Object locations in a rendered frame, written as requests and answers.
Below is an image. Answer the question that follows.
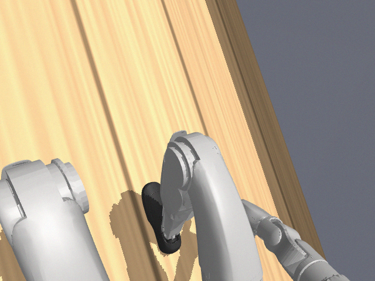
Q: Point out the right robot foot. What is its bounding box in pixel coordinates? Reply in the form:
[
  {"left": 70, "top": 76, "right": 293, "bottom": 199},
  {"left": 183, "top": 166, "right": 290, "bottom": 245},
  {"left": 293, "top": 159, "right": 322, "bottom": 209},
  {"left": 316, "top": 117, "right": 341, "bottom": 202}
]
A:
[{"left": 142, "top": 182, "right": 181, "bottom": 254}]

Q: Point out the right robot arm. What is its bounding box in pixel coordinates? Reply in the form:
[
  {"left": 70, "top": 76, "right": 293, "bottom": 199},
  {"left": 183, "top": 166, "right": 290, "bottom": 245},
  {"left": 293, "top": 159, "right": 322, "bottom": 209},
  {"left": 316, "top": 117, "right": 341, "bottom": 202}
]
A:
[{"left": 257, "top": 216, "right": 350, "bottom": 281}]

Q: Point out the right robot hand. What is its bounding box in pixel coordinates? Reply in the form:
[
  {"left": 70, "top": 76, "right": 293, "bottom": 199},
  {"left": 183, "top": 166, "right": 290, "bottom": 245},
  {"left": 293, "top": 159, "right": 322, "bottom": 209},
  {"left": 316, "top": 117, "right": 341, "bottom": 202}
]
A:
[{"left": 242, "top": 199, "right": 271, "bottom": 238}]

